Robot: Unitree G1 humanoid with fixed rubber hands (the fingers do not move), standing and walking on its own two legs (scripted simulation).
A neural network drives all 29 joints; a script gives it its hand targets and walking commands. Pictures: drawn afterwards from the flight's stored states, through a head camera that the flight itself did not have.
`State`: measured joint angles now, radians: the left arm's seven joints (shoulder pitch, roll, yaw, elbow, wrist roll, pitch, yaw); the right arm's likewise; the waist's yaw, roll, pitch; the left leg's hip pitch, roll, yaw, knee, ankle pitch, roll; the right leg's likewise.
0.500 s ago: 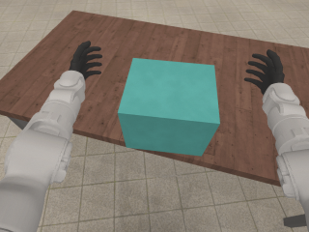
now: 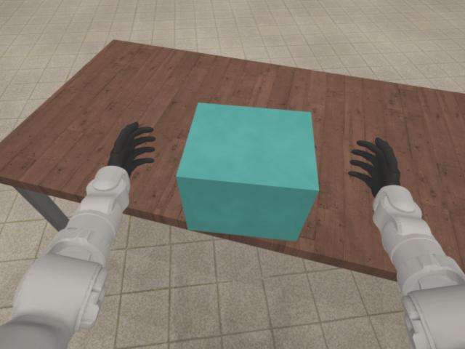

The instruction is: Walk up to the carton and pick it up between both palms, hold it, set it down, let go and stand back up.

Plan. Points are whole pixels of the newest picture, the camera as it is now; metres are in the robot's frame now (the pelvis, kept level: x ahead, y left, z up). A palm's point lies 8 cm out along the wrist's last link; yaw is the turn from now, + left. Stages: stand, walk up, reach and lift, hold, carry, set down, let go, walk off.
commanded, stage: set down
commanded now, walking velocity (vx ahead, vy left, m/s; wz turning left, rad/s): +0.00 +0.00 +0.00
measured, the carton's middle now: (247, 172) +0.49 -0.01 -0.01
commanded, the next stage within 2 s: let go in 1.88 s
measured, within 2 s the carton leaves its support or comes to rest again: neither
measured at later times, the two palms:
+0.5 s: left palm (99, 229) +0.33 +0.25 +0.02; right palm (374, 247) +0.32 -0.23 +0.01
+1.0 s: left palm (97, 281) +0.25 +0.25 -0.03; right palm (369, 292) +0.25 -0.23 -0.04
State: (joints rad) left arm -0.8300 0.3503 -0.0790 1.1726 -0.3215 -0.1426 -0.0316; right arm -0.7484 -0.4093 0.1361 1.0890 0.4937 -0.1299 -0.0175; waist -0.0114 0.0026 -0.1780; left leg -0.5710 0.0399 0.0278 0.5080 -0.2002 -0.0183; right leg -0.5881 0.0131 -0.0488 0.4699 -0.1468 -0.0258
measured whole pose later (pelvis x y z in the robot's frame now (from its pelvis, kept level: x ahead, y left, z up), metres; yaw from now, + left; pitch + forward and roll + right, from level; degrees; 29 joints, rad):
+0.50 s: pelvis +0.02 +0.01 +0.01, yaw +1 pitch +5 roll -1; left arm -0.31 0.32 -0.04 0.87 -0.30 -0.27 -0.03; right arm -0.26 -0.31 0.04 0.83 0.38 -0.28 -0.01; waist -0.02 0.02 -0.06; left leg -0.33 0.02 0.00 0.49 -0.24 -0.01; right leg -0.34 0.00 -0.06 0.44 -0.19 -0.02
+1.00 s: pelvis +0.02 +0.00 +0.01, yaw +1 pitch +0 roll +0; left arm -0.04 0.28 -0.04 0.78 -0.25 -0.32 -0.02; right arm -0.03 -0.24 0.04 0.81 0.27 -0.38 0.00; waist -0.01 0.00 0.03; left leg -0.22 0.02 0.00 0.50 -0.27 -0.01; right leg -0.24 0.01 -0.04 0.48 -0.24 -0.02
